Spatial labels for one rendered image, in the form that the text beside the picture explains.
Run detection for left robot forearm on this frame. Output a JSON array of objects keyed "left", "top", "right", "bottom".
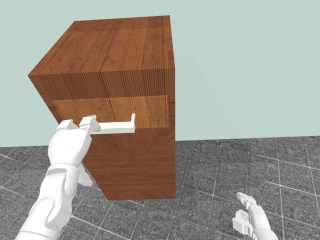
[{"left": 14, "top": 163, "right": 80, "bottom": 240}]

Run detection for robot left hand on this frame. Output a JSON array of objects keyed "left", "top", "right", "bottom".
[{"left": 48, "top": 116, "right": 101, "bottom": 187}]

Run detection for cabinet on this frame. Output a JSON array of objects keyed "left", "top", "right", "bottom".
[{"left": 27, "top": 15, "right": 176, "bottom": 201}]

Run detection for robot right hand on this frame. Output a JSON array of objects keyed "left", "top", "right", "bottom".
[{"left": 232, "top": 192, "right": 271, "bottom": 238}]

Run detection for drawer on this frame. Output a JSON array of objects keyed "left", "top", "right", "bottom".
[{"left": 52, "top": 95, "right": 169, "bottom": 129}]

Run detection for right robot forearm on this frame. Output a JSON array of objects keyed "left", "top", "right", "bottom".
[{"left": 252, "top": 227, "right": 278, "bottom": 240}]

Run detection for handle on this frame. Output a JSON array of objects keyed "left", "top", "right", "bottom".
[{"left": 90, "top": 113, "right": 136, "bottom": 135}]

